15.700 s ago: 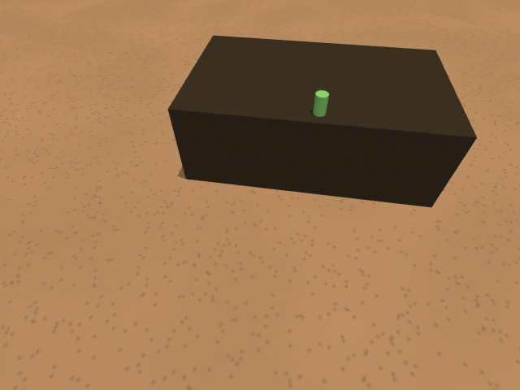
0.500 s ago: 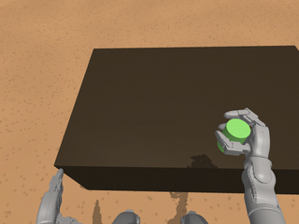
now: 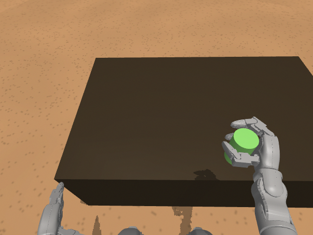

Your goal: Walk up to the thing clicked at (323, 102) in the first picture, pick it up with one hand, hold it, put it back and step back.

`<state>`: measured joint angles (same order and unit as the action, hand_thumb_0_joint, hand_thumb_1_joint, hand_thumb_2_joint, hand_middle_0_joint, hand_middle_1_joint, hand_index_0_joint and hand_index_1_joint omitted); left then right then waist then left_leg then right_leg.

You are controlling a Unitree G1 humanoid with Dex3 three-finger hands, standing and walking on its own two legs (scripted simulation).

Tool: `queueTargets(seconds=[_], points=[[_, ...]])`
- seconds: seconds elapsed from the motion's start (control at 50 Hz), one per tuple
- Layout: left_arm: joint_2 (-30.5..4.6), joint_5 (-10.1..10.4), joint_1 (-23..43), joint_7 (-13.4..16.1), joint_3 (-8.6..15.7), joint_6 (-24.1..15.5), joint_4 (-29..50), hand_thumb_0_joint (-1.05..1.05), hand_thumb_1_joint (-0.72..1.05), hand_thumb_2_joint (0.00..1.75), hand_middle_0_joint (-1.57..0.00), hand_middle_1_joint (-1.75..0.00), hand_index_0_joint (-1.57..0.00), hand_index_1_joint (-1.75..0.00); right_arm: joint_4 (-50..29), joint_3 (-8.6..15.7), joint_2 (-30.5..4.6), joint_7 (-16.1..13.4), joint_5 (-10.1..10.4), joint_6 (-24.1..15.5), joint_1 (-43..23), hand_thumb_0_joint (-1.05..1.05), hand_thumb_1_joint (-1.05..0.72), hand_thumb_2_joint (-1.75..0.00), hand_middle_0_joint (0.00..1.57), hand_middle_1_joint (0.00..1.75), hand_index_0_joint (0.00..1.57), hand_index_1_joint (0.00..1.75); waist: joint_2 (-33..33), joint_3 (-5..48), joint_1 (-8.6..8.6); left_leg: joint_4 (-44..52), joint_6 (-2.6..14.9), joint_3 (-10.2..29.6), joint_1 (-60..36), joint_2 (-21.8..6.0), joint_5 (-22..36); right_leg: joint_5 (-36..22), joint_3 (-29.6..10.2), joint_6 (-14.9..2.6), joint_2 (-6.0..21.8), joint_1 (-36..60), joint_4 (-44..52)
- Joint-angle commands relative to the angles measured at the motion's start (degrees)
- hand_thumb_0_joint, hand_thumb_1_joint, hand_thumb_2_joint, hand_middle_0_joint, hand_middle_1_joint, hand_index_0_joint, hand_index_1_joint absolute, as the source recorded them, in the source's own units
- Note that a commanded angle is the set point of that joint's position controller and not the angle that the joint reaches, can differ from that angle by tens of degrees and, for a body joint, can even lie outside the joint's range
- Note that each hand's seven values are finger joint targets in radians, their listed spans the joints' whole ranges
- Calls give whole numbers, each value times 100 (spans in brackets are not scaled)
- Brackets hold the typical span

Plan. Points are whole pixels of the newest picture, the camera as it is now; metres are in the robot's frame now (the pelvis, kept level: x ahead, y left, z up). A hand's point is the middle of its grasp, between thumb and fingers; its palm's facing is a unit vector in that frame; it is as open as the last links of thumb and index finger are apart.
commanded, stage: hold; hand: right
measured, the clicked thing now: (240, 147) +0.33 -0.18 +0.03
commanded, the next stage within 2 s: none
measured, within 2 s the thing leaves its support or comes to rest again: neither
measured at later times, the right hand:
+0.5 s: hand (239, 146) +0.32 -0.17 +0.06, palm faces +0.16 +0.99 -0.01, open 7.8 cm
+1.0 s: hand (241, 149) +0.31 -0.17 +0.06, palm faces +0.18 +0.98 -0.02, open 7.8 cm
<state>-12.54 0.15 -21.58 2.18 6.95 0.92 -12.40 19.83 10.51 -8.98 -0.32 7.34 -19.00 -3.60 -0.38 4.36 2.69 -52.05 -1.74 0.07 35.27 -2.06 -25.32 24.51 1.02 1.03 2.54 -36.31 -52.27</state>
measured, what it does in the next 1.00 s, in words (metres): stands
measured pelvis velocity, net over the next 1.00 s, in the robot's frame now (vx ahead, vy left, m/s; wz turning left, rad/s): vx -0.01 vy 0.00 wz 0.00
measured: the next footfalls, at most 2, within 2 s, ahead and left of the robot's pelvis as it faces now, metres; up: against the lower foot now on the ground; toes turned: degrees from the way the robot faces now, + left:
none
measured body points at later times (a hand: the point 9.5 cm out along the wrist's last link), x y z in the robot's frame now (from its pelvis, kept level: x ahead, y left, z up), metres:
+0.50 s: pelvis -0.01 +0.00 +0.01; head +0.02 -0.01 +0.46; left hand +0.15 +0.27 -0.03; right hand +0.30 -0.22 +0.06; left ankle +0.01 +0.14 -0.69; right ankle +0.02 -0.13 -0.69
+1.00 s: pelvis -0.01 +0.00 +0.01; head +0.02 -0.01 +0.46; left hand +0.15 +0.27 -0.04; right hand +0.29 -0.22 +0.06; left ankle +0.01 +0.14 -0.69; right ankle +0.02 -0.13 -0.69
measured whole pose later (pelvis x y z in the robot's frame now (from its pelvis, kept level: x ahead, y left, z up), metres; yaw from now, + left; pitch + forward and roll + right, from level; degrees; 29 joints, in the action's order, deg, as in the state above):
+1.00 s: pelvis -0.01 +0.00 +0.01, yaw +0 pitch +6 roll +0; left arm -11.9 -0.1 -18.8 2.7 6.8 -1.9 -19.2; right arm 21.3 9.4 -8.9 -1.0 7.2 -20.3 -2.9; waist -0.5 2.9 2.1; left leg -47.6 -1.6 -0.1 30.7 -1.9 -22.7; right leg 21.9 1.0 1.1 2.6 -31.7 -47.8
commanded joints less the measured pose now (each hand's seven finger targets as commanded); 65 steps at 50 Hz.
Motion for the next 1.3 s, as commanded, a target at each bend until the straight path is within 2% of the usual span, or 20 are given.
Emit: queueTargets(seconds=[0.0,0.04,0.14,0.16,0.22,0.3,0.42,0.48,0.64,0.66,0.68,0.76,0.84,0.88,0.96,1.02,1.04,1.08,1.2,1.28], points=[[-662,19,203,95,270,-306,802,0,-54,4,-5,-6,-5,-6,-1506,187,-693,-41,105,-467,-1545,0,-40,-130,130,140,133,140,32,1442,-55,837,113,-149,-642,186,1570,-1293,41,-143,-177,996,820],[-895,26,261,121,505,-334,815,0,-53,4,-5,-6,-5,-6,-1781,199,-768,-56,114,-467,-1623,0,-39,-131,130,141,133,141,150,1590,-34,860,128,-141,-706,185,1572,-1281,43,-129,-177,1125,894],[-548,27,343,99,206,-374,596,0,-54,4,-5,-6,-5,-6,-1279,147,-629,-76,55,-401,-1622,0,-37,-131,129,141,133,141,18,1148,9,956,110,-133,-584,164,1500,-1174,71,-157,-182,956,918],[-739,21,347,118,376,-378,648,0,-53,4,-5,-6,-6,-6,-1258,303,-800,-84,52,-430,-1768,0,-39,-131,130,141,133,141,-86,1255,56,953,106,-139,-599,180,1527,-1188,46,-165,-160,997,924],[-1039,15,241,164,631,-388,846,0,-53,3,-5,-6,-6,-5,-1793,135,-763,-68,60,-457,-1934,0,-39,-131,130,142,134,142,31,1598,88,983,128,-178,-701,210,1518,-1216,7,-124,-137,1422,1023],[-455,34,423,85,93,-477,649,0,-53,4,-5,-6,-6,-6,-1434,4,-511,-23,113,-441,-1787,0,-41,-129,129,139,132,139,90,1397,-19,1004,127,-206,-666,216,1488,-1229,7,-118,-149,1239,1048],[-777,18,509,122,342,-478,720,0,-54,5,-5,-6,-5,-6,-1366,347,-884,-130,59,-461,-1498,0,-40,-132,131,142,134,142,112,1504,-159,1040,136,-208,-956,215,1611,-1414,-25,-89,-142,1353,1155],[-885,8,568,155,495,-492,582,0,-54,4,-5,-6,-6,-6,-1514,230,-800,-120,97,-520,-1999,0,-44,-131,132,142,135,142,120,1378,22,1119,129,-162,-825,208,1453,-1139,20,-123,-154,1307,1157],[-557,4,496,95,155,-582,438,0,-54,4,-5,-6,-6,-5,-935,-126,-406,26,60,-508,-1694,0,-40,-131,131,141,134,141,-20,1156,18,1143,124,-207,-709,218,1324,-1021,-3,-113,-132,1241,1202],[-760,8,438,125,388,-596,450,0,-54,4,-5,-6,-5,-5,-1045,23,-557,26,97,-530,-1800,0,-42,-130,130,140,133,140,-107,1289,68,1153,114,-192,-773,214,1385,-1077,-7,-128,-138,1304,1181],[-737,4,445,116,315,-586,397,0,-54,4,-5,-6,-5,-5,-1156,194,-767,8,83,-543,-1836,0,-42,-129,131,140,133,140,41,1344,-48,1148,123,-186,-832,206,1396,-1111,8,-114,-149,1307,1204],[-859,-10,456,105,449,-610,493,0,-54,4,-5,-6,-6,-5,-1316,143,-670,-3,108,-630,-1847,0,-43,-130,131,141,134,141,67,1562,23,1079,123,-189,-850,218,1621,-1355,0,-97,-145,1453,1143],[-516,-11,557,65,159,-597,342,0,-54,5,-5,-6,-6,-6,-1206,184,-658,-76,81,-666,-1514,0,-43,-132,132,142,135,142,65,1403,-185,1073,130,-176,-966,202,1649,-1411,13,-106,-185,1226,1120],[-747,-21,625,116,360,-597,448,0,-54,5,-5,-6,-6,-6,-1775,296,-932,-127,103,-766,-2041,0,-43,-133,133,144,136,144,197,1623,-98,1077,133,-153,-1015,207,1737,-1467,16,-103,-166,1405,1105],[-554,-5,598,113,181,-546,218,0,-55,5,-5,-6,-5,-6,-1368,-4,-586,-80,67,-661,-1467,0,-43,-134,133,144,136,144,58,1241,-72,1192,129,-131,-915,201,1450,-1150,36,-126,-183,1257,1178],[-754,-5,488,147,330,-568,213,0,-54,4,-5,-6,-6,-6,-1113,-96,-478,-12,95,-582,-1637,0,-43,-135,133,145,136,145,-118,1191,128,1231,118,-165,-728,226,1344,-996,1,-137,-138,1304,1215],[-593,5,579,124,160,-572,266,0,-54,4,-5,-6,-6,-6,-1331,-144,-455,4,114,-590,-1789,0,-44,-134,133,144,136,144,-59,1045,57,1261,122,-158,-704,207,1235,-905,19,-133,-159,1178,1236],[-837,6,570,167,406,-595,298,0,-54,4,-5,-6,-6,-5,-1025,-18,-537,21,122,-536,-1676,0,-44,-133,133,143,136,143,-193,1146,113,1282,106,-153,-729,201,1233,-899,7,-146,-150,1268,1229],[-890,9,398,126,513,-602,306,0,-54,4,-5,-6,-5,-5,-1055,271,-806,19,132,-638,-1916,0,-45,-129,132,140,134,140,22,1250,41,1168,125,-185,-715,202,1336,-1019,-7,-121,-156,1296,1231],[-471,-6,555,54,125,-641,315,0,-55,5,-5,-6,-5,-6,-1365,178,-674,-32,116,-762,-1700,0,-46,-131,133,142,135,142,378,1418,-185,1092,172,-172,-810,206,1368,-1131,9,-78,-181,1280,1214]])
